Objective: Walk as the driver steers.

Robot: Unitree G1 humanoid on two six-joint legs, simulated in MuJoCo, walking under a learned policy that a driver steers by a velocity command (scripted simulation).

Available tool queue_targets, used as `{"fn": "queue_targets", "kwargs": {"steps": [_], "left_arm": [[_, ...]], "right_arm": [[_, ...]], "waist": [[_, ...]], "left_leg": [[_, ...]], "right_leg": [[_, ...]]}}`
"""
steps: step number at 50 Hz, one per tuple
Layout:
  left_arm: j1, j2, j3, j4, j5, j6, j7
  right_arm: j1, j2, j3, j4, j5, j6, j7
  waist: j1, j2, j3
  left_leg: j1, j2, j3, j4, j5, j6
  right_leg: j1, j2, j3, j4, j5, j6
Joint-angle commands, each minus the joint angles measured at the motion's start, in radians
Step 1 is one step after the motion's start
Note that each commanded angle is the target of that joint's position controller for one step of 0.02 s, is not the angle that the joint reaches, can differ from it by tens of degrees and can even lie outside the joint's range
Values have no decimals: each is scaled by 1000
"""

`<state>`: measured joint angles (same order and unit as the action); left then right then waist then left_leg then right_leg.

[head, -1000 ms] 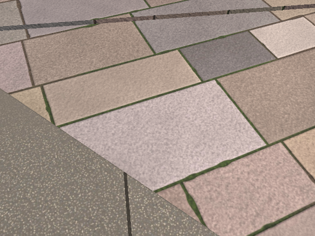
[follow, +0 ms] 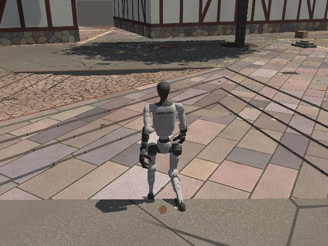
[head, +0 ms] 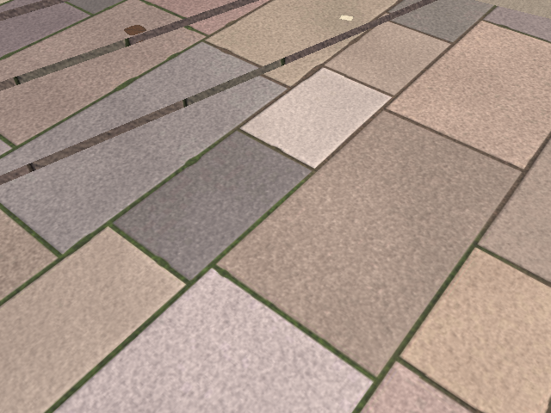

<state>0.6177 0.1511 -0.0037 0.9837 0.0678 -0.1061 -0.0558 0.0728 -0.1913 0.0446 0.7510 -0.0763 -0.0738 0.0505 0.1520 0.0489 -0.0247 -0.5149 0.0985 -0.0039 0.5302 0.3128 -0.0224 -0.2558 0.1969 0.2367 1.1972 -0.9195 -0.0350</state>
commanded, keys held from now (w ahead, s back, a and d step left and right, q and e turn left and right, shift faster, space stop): w+e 0.02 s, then e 0.80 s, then no key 0.18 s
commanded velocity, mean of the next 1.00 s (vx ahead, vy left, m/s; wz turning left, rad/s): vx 0.13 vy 0.00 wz -0.56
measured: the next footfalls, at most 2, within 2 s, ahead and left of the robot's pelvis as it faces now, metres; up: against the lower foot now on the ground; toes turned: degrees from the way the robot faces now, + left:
left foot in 0.02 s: +0.16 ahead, +0.14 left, -0.15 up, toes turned +2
right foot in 0.46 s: +0.30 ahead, -0.10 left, -0.15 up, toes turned -18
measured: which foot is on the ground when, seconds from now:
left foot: up 0.00-0.00, down 0.02-0.48, up 0.50-0.88, down 0.90-1.00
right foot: down 0.00-0.02, up 0.04-0.44, down 0.46-0.92, up 0.94-1.00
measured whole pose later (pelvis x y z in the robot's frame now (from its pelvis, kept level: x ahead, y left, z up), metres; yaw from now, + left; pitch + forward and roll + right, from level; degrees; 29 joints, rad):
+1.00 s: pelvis +0.26 +0.04 -0.04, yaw -33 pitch +3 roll +0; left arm 0.18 0.28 0.09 0.64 -0.01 0.04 0.03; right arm 0.17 -0.23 -0.06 0.69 -0.04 -0.01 0.00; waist 0.00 -0.04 -0.01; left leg -0.35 -0.01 -0.04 0.57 -0.27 0.01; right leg -0.52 0.14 0.18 0.86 -0.45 0.01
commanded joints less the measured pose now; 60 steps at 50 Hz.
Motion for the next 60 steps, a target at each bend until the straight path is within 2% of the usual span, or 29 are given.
{"fn": "queue_targets", "kwargs": {"steps": [1,2,3,4,5,7,9,12,15,17,20,23,24,25,26,27,28,29,30,35,41,45,46,47,48,49,52,56,60], "left_arm": [[-126,86,36,-58,-155,1,44],[26,3,14,-19,-161,3,59],[142,10,13,-88,-182,5,86],[67,58,17,-143,-173,27,117],[-155,85,29,-209,-160,51,140],[-302,61,29,-299,-118,113,144],[-344,57,45,-331,-115,141,130],[-372,74,58,-368,-82,121,103],[-500,39,53,-410,-89,101,57],[-582,58,56,-447,-83,108,27],[-685,98,70,-497,-91,108,-6],[-549,175,111,-468,-89,99,2],[-403,297,152,-449,-79,102,29],[-386,413,169,-471,-71,109,45],[-303,351,151,-467,-39,121,53],[-395,328,140,-466,-42,118,54],[-483,280,127,-472,-78,121,57],[-541,253,120,-484,-93,127,58],[-577,256,122,-492,-86,130,54],[-537,270,130,-469,-72,133,81],[-492,286,134,-449,-76,144,94],[-453,237,112,-427,-83,147,96],[-411,180,99,-420,-79,146,99],[-441,196,106,-463,-92,131,98],[-463,276,130,-455,-70,114,97],[-452,305,145,-431,-74,113,92],[-393,220,127,-363,-73,137,90],[-473,120,81,-368,-74,133,75],[-447,168,92,-339,-71,125,71]], "right_arm": [[434,-207,-130,66,152,-15,-60],[567,-224,-107,101,97,-26,-57],[538,-298,-129,126,82,-23,-37],[473,-277,-134,116,98,-11,-21],[360,-184,-108,98,106,0,-35],[252,-126,-78,99,67,3,-55],[196,-57,-58,124,66,3,-62],[134,-117,-64,95,29,5,-112],[206,-232,-98,100,79,10,-132],[211,-244,-117,94,105,25,-137],[241,-260,-145,75,99,59,-127],[270,-252,-162,64,98,75,-109],[291,-226,-154,30,73,65,-102],[315,-150,-110,-46,36,39,-74],[164,-204,-126,-63,67,15,-51],[88,-212,-129,-88,88,22,-55],[98,-203,-132,-73,74,41,-77],[115,-210,-141,-62,65,62,-98],[146,-217,-147,-62,59,77,-102],[90,-138,-134,-95,55,83,-95],[26,-153,-135,-129,70,65,-80],[114,-154,-142,-112,67,54,-53],[157,-214,-155,-114,45,56,-51],[134,-282,-169,-104,13,57,-45],[87,-222,-155,-138,17,48,-49],[59,-212,-153,-143,33,47,-55],[10,-157,-136,-137,72,52,-56],[56,-155,-135,-107,68,71,-50],[114,-162,-130,-90,82,67,-49]], "waist": [[-313,-64,-36],[-293,81,-247],[-184,300,-334],[-173,224,-290],[-184,51,-116],[-150,-10,15],[-105,56,140],[-70,67,96],[-118,92,-27],[-151,52,-14],[-197,28,13],[-138,-22,-49],[-88,-155,-176],[-137,-328,-329],[-39,-166,-405],[-71,-129,-296],[-127,-53,-208],[-162,-72,-147],[-197,-104,-124],[-183,-132,-127],[-147,-207,-129],[-188,-210,-121],[-180,-71,-134],[-142,257,-66],[-157,213,-63],[-148,153,-55],[-120,73,-31],[-169,136,-72],[-160,135,-70]], "left_leg": [[735,98,-169,-83,-22,65],[1004,234,-157,236,489,84],[1027,414,-466,99,523,172],[921,456,-581,-61,62,247],[732,410,-508,-173,-234,281],[409,417,-427,-221,-232,269],[189,270,-150,-237,-330,153],[31,107,137,-237,-136,131],[244,173,127,-243,43,156],[390,228,111,-206,59,164],[475,252,108,-141,-5,160],[416,179,199,155,62,98],[146,110,234,462,-178,13],[-229,-57,129,838,-1058,-52],[-319,-85,-85,920,-1008,-45],[-361,-62,-91,912,-904,-34],[-338,-33,-93,829,-814,-39],[-282,-23,-85,761,-761,-47],[-185,-29,-69,718,-714,-49],[-83,-76,-72,483,-616,-55],[28,-116,-90,268,-660,-49],[303,-103,-39,-74,-547,15],[432,82,-202,-145,-481,80],[361,241,-474,-227,-401,236],[322,287,-531,-238,-363,309],[325,254,-456,-215,-317,296],[321,133,-268,-173,-194,218],[327,62,-151,-151,-151,203],[323,68,-178,-118,-196,168]], "right_leg": [[-465,-57,163,240,303,-52],[-617,-2,77,735,-45,-4],[-775,-50,-7,1020,101,48],[-864,-118,-96,998,246,77],[-941,-150,-200,997,335,103],[-846,-224,-173,977,420,72],[-774,-258,-122,682,542,23],[-477,-219,-211,61,933,51],[-326,-202,-234,-320,1062,70],[-381,-214,-231,-429,978,40],[-383,-204,-275,-529,816,-12],[-92,-142,-303,-716,865,-83],[270,-280,-85,-684,1310,-174],[566,-570,347,-660,1488,-426],[535,-577,408,-767,1293,-438],[427,-541,302,-787,1220,-376],[280,-475,203,-797,1135,-299],[145,-427,144,-814,1060,-257],[10,-380,105,-833,993,-236],[-111,-312,121,-852,770,-216],[-94,-303,232,-839,618,-194],[-141,-254,210,-743,674,-117],[-254,-175,114,-556,524,-43],[-387,-59,-69,-459,368,9],[-377,-100,-17,-267,333,49],[-388,-95,-30,-152,370,67],[-357,-128,-66,-111,484,100],[-163,-177,-192,-445,518,112],[50,-177,-205,-814,767,70]]}}
Over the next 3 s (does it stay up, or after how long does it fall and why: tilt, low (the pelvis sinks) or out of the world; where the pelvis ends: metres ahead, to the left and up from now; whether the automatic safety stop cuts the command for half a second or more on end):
stays up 0.39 -0.01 -0.02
